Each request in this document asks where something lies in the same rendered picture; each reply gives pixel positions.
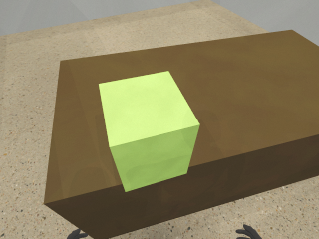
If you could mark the pedestal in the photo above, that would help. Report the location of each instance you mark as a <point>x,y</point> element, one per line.
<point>256,98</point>

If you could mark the carton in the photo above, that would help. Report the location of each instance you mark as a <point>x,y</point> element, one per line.
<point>151,128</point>

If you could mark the robot left hand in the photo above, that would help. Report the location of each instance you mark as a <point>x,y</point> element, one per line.
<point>77,235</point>

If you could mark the robot right hand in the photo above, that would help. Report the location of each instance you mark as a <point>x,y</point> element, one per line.
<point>248,231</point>

